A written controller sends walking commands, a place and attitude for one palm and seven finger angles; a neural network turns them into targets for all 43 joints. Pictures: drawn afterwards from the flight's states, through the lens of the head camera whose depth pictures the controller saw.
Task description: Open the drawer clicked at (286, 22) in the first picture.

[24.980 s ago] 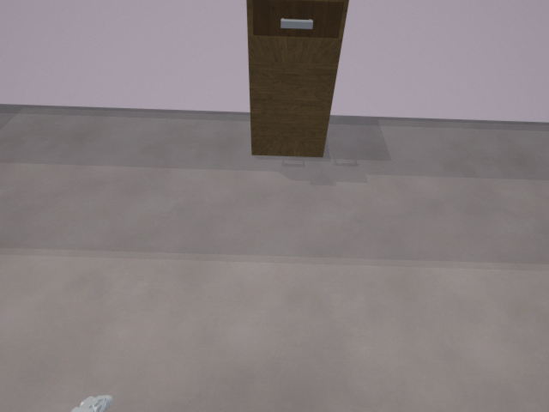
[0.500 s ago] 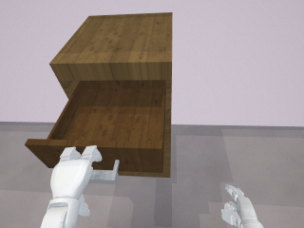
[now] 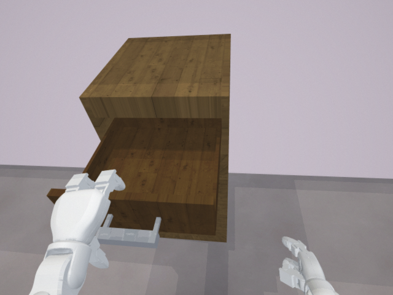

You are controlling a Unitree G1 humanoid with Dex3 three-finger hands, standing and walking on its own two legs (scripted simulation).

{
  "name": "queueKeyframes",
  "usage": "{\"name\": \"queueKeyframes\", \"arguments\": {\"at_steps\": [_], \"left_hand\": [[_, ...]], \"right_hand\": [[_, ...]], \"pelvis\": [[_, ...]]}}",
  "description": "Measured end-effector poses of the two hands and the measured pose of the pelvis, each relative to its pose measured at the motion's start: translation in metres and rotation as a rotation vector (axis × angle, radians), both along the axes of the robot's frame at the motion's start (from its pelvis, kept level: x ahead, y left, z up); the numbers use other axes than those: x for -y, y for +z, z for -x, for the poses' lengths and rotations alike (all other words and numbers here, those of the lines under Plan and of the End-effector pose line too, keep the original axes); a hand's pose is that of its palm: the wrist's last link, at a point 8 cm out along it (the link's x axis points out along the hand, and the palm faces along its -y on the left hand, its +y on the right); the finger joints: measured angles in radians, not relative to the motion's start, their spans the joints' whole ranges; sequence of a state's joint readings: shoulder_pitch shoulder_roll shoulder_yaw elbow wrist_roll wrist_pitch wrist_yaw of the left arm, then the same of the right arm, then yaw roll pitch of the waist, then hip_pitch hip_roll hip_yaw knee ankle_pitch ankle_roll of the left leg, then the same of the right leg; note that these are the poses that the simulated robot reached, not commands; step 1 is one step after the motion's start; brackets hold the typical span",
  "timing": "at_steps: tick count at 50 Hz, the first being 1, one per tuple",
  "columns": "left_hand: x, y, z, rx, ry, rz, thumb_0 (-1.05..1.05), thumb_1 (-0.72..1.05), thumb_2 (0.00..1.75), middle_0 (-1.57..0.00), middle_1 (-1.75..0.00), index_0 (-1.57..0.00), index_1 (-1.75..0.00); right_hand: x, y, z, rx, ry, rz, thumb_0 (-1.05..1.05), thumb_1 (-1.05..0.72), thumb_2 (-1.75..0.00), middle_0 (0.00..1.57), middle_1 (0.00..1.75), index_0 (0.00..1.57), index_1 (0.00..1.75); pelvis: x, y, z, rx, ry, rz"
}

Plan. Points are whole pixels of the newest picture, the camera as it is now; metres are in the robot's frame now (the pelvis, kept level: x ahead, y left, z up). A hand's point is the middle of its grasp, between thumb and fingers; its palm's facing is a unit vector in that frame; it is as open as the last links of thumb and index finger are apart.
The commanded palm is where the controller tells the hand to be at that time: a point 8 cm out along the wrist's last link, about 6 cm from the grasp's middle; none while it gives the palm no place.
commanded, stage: lift the hand off the handle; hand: left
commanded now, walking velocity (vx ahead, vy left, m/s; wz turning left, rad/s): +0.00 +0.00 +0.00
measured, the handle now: (130, 228) +0.25 +0.21 -0.02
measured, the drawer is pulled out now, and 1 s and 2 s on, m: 0.28 0.28 0.28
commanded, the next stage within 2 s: draw the hand back to the body in 0.44 s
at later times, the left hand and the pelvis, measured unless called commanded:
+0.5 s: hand (95, 204) +0.22 +0.22 +0.13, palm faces +0.12 -0.14 -0.98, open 13.8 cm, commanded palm +0.18 +0.21 +0.19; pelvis -0.01 +0.00 +0.01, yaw +0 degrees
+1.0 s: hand (81, 219) +0.19 +0.23 +0.12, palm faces +0.08 -0.11 -0.99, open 13.8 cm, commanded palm +0.16 +0.24 +0.18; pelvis +0.00 +0.00 +0.01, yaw +1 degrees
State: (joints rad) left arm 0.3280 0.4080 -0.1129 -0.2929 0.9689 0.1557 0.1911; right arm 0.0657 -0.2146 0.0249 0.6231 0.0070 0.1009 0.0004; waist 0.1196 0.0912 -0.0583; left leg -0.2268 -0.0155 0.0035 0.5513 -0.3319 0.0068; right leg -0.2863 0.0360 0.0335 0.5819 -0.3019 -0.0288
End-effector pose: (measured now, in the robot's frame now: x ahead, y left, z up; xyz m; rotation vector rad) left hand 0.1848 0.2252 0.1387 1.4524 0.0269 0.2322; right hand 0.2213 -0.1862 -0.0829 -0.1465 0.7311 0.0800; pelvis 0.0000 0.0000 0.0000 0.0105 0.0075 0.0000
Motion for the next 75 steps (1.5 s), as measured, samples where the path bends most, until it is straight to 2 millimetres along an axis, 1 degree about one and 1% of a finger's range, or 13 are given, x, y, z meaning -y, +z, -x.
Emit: {"name": "queueKeyframes", "arguments": {"at_steps": [6, 12, 21, 31, 39, 50, 58, 60, 62, 65, 68, 72, 75], "left_hand": [[0.002, 0.011, 0.001, -0.034, -0.019, 0.026, 0.00, -0.49, 0.30, -0.32, -1.21, -0.32, -1.20], [0.006, 0.028, 0.001, -0.001, -0.077, 0.009, 0.00, -0.49, 0.30, -0.32, -1.20, -0.32, -1.20], [0.002, 0.052, -0.005, 0.038, -0.069, -0.001, 0.00, -0.49, 0.30, -0.32, -1.20, -0.32, -1.20], [0.008, 0.035, 0.000, -0.050, -0.103, 0.019, 0.00, -0.49, 0.30, -0.32, -1.20, -0.32, -1.20], [-0.005, 0.045, 0.009, 0.009, -0.070, -0.001, 0.00, -0.49, 0.30, -0.32, -1.20, -0.32, -1.20], [-0.011, 0.038, 0.018, -0.053, -0.065, 0.001, 0.00, -0.49, 0.30, -0.32, -1.20, -0.32, -1.20], [-0.023, 0.043, 0.022, -0.036, -0.050, -0.022, 0.00, -0.49, 0.30, -0.32, -1.20, -0.32, -1.20], [-0.026, 0.042, 0.022, 0.044, -0.064, 0.353, -0.01, -0.48, 0.31, -0.32, -1.20, -0.32, -1.19], [-0.027, 0.036, 0.022, 0.133, -0.064, 0.649, -0.01, -0.47, 0.31, -0.32, -1.19, -0.32, -1.18], [-0.026, 0.030, 0.022, 0.236, -0.065, 0.899, -0.01, -0.42, 0.33, -0.31, -1.16, -0.31, -1.16], [-0.027, 0.036, 0.022, 0.322, -0.086, 0.984, -0.01, -0.36, 0.36, -0.31, -1.12, -0.31, -1.11], [-0.031, 0.049, 0.021, 0.387, -0.109, 0.983, -0.01, -0.25, 0.41, -0.30, -1.05, -0.29, -1.04], [-0.034, 0.052, 0.018, 0.388, -0.104, 0.970, -0.01, -0.15, 0.45, -0.29, -0.98, -0.29, -0.98]], "right_hand": [[0.003, 0.007, -0.004, 0.011, 0.010, 0.017, 0.01, -0.91, -0.90, 0.20, 0.30, 0.20, 0.30], [0.005, 0.012, -0.006, 0.021, 0.009, 0.027, 0.01, -0.91, -0.90, 0.20, 0.30, 0.20, 0.30], [-0.001, 0.013, -0.003, 0.014, 0.014, -0.004, 0.01, -0.91, -0.90, 0.20, 0.30, 0.20, 0.30], [-0.007, 0.010, 0.005, 0.000, 0.035, -0.012, 0.01, -0.91, -0.90, 0.20, 0.30, 0.20, 0.30], [-0.001, 0.008, 0.007, -0.006, 0.029, -0.002, 0.01, -0.91, -0.90, 0.20, 0.30, 0.20, 0.30], [0.005, 0.013, 0.000, 0.024, 0.019, 0.019, 0.02, -0.91, -0.90, 0.20, 0.30, 0.20, 0.30], [0.005, 0.014, -0.003, 0.029, 0.014, 0.024, 0.01, -0.91, -0.90, 0.20, 0.30, 0.20, 0.30], [0.004, 0.016, -0.003, 0.065, -0.007, 0.019, 0.02, -0.91, -0.90, 0.20, 0.30, 0.20, 0.30], [0.003, 0.020, 0.000, 0.108, -0.031, 0.019, 0.02, -0.91, -0.90, 0.20, 0.30, 0.20, 0.30], [0.004, 0.025, 0.008, 0.139, -0.054, 0.039, 0.01, -0.91, -0.90, 0.20, 0.30, 0.20, 0.30], [0.007, 0.026, 0.014, 0.144, -0.057, 0.064, 0.01, -0.91, -0.90, 0.20, 0.30, 0.20, 0.30], [0.013, 0.020, 0.019, 0.131, -0.062, 0.073, 0.01, -0.91, -0.90, 0.20, 0.30, 0.20, 0.30], [0.017, 0.015, 0.019, 0.110, -0.075, 0.072, 0.02, -0.91, -0.90, 0.20, 0.30, 0.20, 0.30]], "pelvis": [[-0.001, 0.004, 0.000, 0.018, 0.007, 0.004], [-0.002, 0.006, 0.001, 0.032, 0.005, 0.008], [-0.004, 0.009, 0.005, 0.047, 0.010, 0.006], [-0.004, 0.009, 0.009, 0.043, 0.006, 0.005], [-0.003, 0.009, 0.007, 0.041, 0.009, 0.009], [-0.003, 0.008, 0.004, 0.033, 0.013, 0.010], [-0.003, 0.007, 0.001, 0.025, 0.013, 0.014], [-0.004, 0.007, 0.000, 0.041, 0.022, 0.015], [-0.003, 0.007, -0.001, 0.051, 0.023, 0.014], [-0.001, 0.007, -0.007, 0.055, 0.026, 0.013], [0.002, 0.007, -0.015, 0.055, 0.031, 0.015], [0.001, 0.007, -0.021, 0.052, 0.036, 0.017], [0.000, 0.007, -0.024, 0.044, 0.036, 0.017]]}}
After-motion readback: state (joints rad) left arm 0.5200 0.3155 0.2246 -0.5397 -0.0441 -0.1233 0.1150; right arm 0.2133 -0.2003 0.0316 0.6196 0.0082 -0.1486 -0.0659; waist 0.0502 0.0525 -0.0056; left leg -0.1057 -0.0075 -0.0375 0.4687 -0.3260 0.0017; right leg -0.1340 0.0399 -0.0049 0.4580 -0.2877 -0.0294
